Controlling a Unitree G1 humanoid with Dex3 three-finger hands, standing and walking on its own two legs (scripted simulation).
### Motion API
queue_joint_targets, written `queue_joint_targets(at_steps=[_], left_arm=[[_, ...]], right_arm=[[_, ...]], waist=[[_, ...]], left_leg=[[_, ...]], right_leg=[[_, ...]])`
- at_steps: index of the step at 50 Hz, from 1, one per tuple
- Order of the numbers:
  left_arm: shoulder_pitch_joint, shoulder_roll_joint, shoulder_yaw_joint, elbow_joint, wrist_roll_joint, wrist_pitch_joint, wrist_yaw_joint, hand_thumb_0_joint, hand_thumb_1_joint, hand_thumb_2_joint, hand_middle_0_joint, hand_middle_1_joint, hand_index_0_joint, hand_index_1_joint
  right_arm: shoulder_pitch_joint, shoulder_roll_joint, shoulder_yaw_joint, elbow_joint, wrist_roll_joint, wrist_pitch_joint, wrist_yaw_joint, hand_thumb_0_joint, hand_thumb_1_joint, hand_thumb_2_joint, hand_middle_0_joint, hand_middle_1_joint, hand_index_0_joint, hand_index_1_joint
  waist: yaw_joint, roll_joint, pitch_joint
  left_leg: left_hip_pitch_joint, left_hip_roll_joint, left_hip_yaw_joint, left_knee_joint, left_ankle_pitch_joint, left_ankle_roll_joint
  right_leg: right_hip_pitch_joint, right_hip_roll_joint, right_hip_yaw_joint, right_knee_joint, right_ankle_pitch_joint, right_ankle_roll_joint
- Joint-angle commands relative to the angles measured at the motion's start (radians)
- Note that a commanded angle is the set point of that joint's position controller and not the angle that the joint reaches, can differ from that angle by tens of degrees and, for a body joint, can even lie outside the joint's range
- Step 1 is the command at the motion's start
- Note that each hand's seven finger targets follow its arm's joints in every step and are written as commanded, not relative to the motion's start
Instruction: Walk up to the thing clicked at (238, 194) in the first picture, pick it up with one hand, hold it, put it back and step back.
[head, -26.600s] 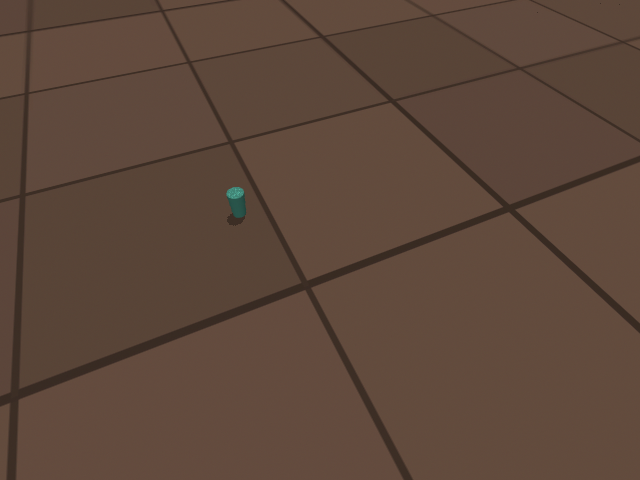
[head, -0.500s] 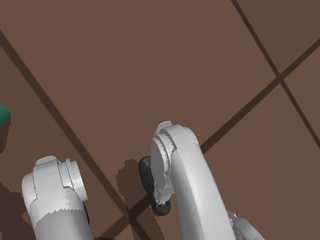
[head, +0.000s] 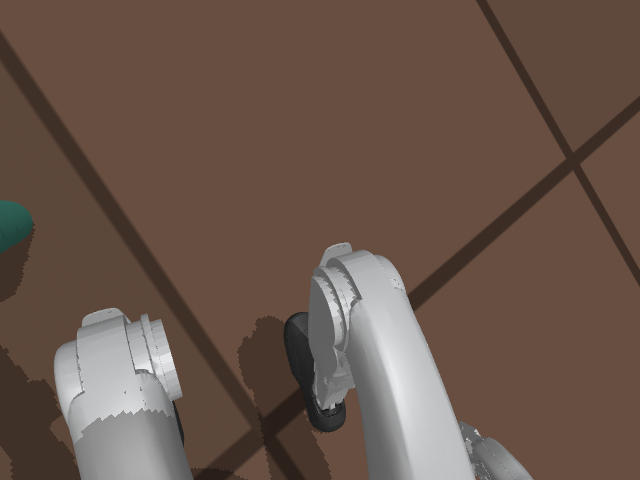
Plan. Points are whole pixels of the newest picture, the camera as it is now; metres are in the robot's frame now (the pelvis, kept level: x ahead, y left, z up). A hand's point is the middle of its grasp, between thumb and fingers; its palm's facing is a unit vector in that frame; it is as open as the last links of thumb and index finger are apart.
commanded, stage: settle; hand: left
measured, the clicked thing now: out of the picture +0.45 +0.30 -0.25
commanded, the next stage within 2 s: withdraw in 0.66 s
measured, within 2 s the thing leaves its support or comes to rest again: neither
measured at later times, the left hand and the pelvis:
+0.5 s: hand out of the picture +0.48 +0.32 -0.12, palm faces -0.42 -0.05 -0.91, open 11.1 cm; pelvis +0.00 +0.00 +0.03, yaw +2 degrees
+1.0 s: hand out of the picture +0.47 +0.33 -0.04, palm faces -0.40 -0.05 -0.92, open 10.5 cm; pelvis +0.00 +0.00 +0.07, yaw +4 degrees
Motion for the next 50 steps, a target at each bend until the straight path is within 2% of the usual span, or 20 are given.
queue_joint_targets(at_steps=[1,2,5,7,9,10,12,13,16,21,28,33,35,37,38,40,42,45,48,50], left_arm=[[-0.274,0.119,0.046,-0.184,-0.03,0.012,0.045,0.0,-0.249,1.003,-0.391,-0.944,-0.346,-0.99],[-0.272,0.087,0.028,-0.172,-0.031,0.02,0.033,0.0,-0.329,0.947,-0.436,-0.964,-0.382,-1.019],[-0.236,0.099,0.04,-0.196,-0.035,0.041,0.012,0.0,-0.435,0.941,-0.422,-0.932,-0.361,-0.994],[-0.23,0.145,0.074,-0.236,-0.032,0.054,0.002,0.0,-0.414,0.933,-0.426,-0.909,-0.365,-0.971],[-0.235,0.127,0.076,-0.286,-0.037,0.069,-0.015,0.0,-0.39,0.961,-0.441,-0.907,-0.373,-0.977],[-0.231,0.149,0.089,-0.319,-0.031,0.074,-0.024,0.0,-0.338,0.974,-0.464,-0.912,-0.397,-0.981],[-0.219,0.159,0.105,-0.382,-0.047,0.09,-0.037,0.0,-0.337,0.959,-0.468,-0.907,-0.404,-0.972],[-0.221,0.16,0.113,-0.397,-0.047,0.097,-0.044,0.0,-0.328,0.965,-0.475,-0.9,-0.408,-0.969],[-0.218,0.178,0.127,-0.499,-0.059,0.116,-0.077,0.0,-0.273,0.956,-0.469,-0.872,-0.404,-0.939],[-0.207,0.092,0.076,-0.534,-0.094,0.13,-0.149,0.0,-0.117,0.979,-0.535,-0.907,-0.486,-0.958],[-0.18,0.049,0.037,-0.535,-0.118,0.115,-0.218,0.0,0.127,0.876,-0.621,-0.939,-0.625,-0.935],[-0.218,0.048,0.036,-0.586,-0.116,0.098,-0.233,0.0,0.215,0.757,-0.63,-0.938,-0.672,-0.895],[-0.196,0.046,0.04,-0.554,-0.112,0.098,-0.231,0.0,0.251,0.714,-0.634,-0.951,-0.692,-0.891],[-0.227,0.05,0.039,-0.591,-0.109,0.095,-0.228,0.0,0.262,0.713,-0.645,-0.938,-0.702,-0.88],[-0.209,0.047,0.039,-0.55,-0.106,0.097,-0.226,0.0,0.27,0.703,-0.649,-0.939,-0.708,-0.878],[-0.25,0.074,0.054,-0.637,-0.106,0.096,-0.223,0.0,0.11,0.678,-0.489,-0.779,-0.548,-0.718],[-0.28,0.114,0.079,-0.69,-0.108,0.104,-0.217,0.0,-0.05,0.704,-0.417,-0.695,-0.419,-0.693],[-0.221,0.072,0.067,-0.608,-0.113,0.137,-0.216,0.0,-0.254,0.754,-0.391,-0.724,-0.38,-0.737],[-0.178,0.062,0.061,-0.547,-0.131,0.155,-0.238,0.0,-0.235,0.733,-0.415,-0.703,-0.404,-0.716],[-0.157,-0.008,0.019,-0.519,-0.146,0.156,-0.262,0.0,-0.221,0.721,-0.421,-0.691,-0.412,-0.702]], right_arm=[[0.23,-0.293,-0.111,0.007,0.015,0.013,-0.019,0.0,-0.912,-0.911,0.199,0.299,0.199,0.299],[0.222,-0.291,-0.115,0.004,0.017,0.014,-0.018,0.0,-0.928,-0.913,0.199,0.299,0.199,0.299],[0.225,-0.286,-0.122,0.002,0.028,0.032,-0.025,0.0,-0.926,-0.912,0.199,0.299,0.199,0.299],[0.234,-0.3,-0.132,-0.006,0.034,0.044,-0.027,0.0,-0.925,-0.912,0.199,0.3,0.199,0.3],[0.23,-0.291,-0.144,-0.008,0.04,0.058,-0.03,0.0,-0.926,-0.912,0.199,0.3,0.199,0.299],[0.234,-0.287,-0.147,-0.018,0.044,0.064,-0.029,0.0,-0.926,-0.912,0.199,0.3,0.199,0.3],[0.226,-0.28,-0.16,-0.021,0.057,0.081,-0.032,0.0,-0.926,-0.912,0.199,0.299,0.199,0.299],[0.232,-0.288,-0.172,-0.025,0.059,0.088,-0.034,0.0,-0.927,-0.913,0.199,0.3,0.199,0.3],[0.237,-0.271,-0.191,-0.035,0.074,0.117,-0.041,0.0,-0.925,-0.912,0.199,0.299,0.199,0.299],[0.25,-0.242,-0.2,-0.037,0.089,0.153,-0.058,0.0,-0.926,-0.912,0.199,0.299,0.199,0.299],[0.237,-0.228,-0.199,-0.051,0.106,0.186,-0.082,0.0,-0.925,-0.91,0.199,0.299,0.199,0.299],[0.23,-0.222,-0.203,-0.066,0.113,0.193,-0.089,0.0,-0.926,-0.909,0.199,0.299,0.199,0.299],[0.231,-0.227,-0.204,-0.066,0.118,0.194,-0.092,0.0,-0.927,-0.91,0.199,0.299,0.199,0.299],[0.227,-0.222,-0.208,-0.065,0.122,0.195,-0.093,0.0,-0.927,-0.909,0.199,0.299,0.199,0.299],[0.228,-0.222,-0.206,-0.066,0.121,0.195,-0.092,0.0,-0.927,-0.909,0.199,0.3,0.199,0.3],[0.226,-0.215,-0.215,-0.073,0.127,0.196,-0.095,0.0,-0.92,-0.904,0.199,0.3,0.199,0.3],[0.226,-0.219,-0.229,-0.082,0.134,0.199,-0.097,0.0,-0.917,-0.903,0.199,0.3,0.199,0.3],[0.235,-0.199,-0.222,-0.077,0.143,0.205,-0.096,0.0,-0.921,-0.906,0.199,0.3,0.199,0.3],[0.229,-0.194,-0.216,-0.07,0.145,0.207,-0.1,0.0,-0.922,-0.906,0.199,0.3,0.199,0.3],[0.222,-0.184,-0.208,-0.066,0.148,0.204,-0.101,0.0,-0.921,-0.905,0.199,0.3,0.199,0.3]], waist=[[-0.057,0.372,-0.619],[-0.066,0.362,-0.598],[-0.041,0.37,-0.641],[-0.018,0.398,-0.642],[-0.01,0.412,-0.691],[-0.002,0.435,-0.709],[0.031,0.459,-0.777],[0.022,0.457,-0.768],[0.047,0.453,-0.84],[0.032,0.4,-0.818],[0.045,0.316,-0.757],[0.052,0.34,-0.795],[0.058,0.34,-0.766],[0.065,0.363,-0.81],[0.058,0.365,-0.767],[0.08,0.382,-0.845],[0.105,0.439,-0.943],[0.084,0.366,-0.864],[0.085,0.318,-0.81],[0.068,0.29,-0.743]], left_leg=[[0.443,0.011,0.114,-0.289,0.147,0.025],[0.438,0.012,0.117,-0.282,0.132,0.026],[0.447,0.01,0.117,-0.296,0.16,0.025],[0.464,0.005,0.114,-0.306,0.189,0.018],[0.497,0.006,0.117,-0.313,0.203,0.017],[0.514,0.005,0.121,-0.325,0.213,0.016],[0.555,0.005,0.129,-0.339,0.238,0.014],[0.553,0.003,0.131,-0.339,0.243,0.013],[0.575,0.002,0.147,-0.357,0.26,0.016],[0.563,0.0,0.161,-0.377,0.256,0.023],[0.524,-0.002,0.165,-0.42,0.196,0.032],[0.596,-0.002,0.16,-0.453,0.211,0.026],[0.592,-0.007,0.158,-0.461,0.208,0.025],[0.634,-0.003,0.154,-0.481,0.206,0.024],[0.617,-0.007,0.151,-0.489,0.192,0.024],[0.665,-0.005,0.153,-0.51,0.188,0.025],[0.73,-0.005,0.163,-0.529,0.215,0.023],[0.686,-0.005,0.157,-0.552,0.2,0.032],[0.65,-0.004,0.153,-0.566,0.171,0.041],[0.618,-0.002,0.15,-0.575,0.145,0.043]], right_leg=[[0.334,0.038,-0.128,-0.215,0.13,-0.087],[0.311,0.038,-0.128,-0.215,0.118,-0.088],[0.334,0.037,-0.123,-0.215,0.136,-0.089],[0.318,0.028,-0.121,-0.211,0.148,-0.095],[0.322,0.028,-0.116,-0.215,0.157,-0.098],[0.338,0.026,-0.111,-0.215,0.162,-0.099],[0.361,0.027,-0.101,-0.218,0.182,-0.106],[0.359,0.023,-0.098,-0.228,0.186,-0.108],[0.414,0.026,-0.08,-0.252,0.193,-0.113],[0.452,0.028,-0.06,-0.308,0.185,-0.113],[0.458,0.028,-0.048,-0.361,0.12,-0.115],[0.45,0.024,-0.045,-0.37,0.126,-0.117],[0.43,0.018,-0.046,-0.372,0.122,-0.119],[0.42,0.02,-0.045,-0.369,0.125,-0.118],[0.419,0.017,-0.045,-0.377,0.111,-0.119],[0.433,0.016,-0.038,-0.38,0.113,-0.117],[0.473,0.012,-0.026,-0.383,0.139,-0.118],[0.488,0.014,-0.024,-0.412,0.136,-0.111],[0.473,0.019,-0.025,-0.427,0.106,-0.11],[0.452,0.019,-0.025,-0.441,0.081,-0.11]])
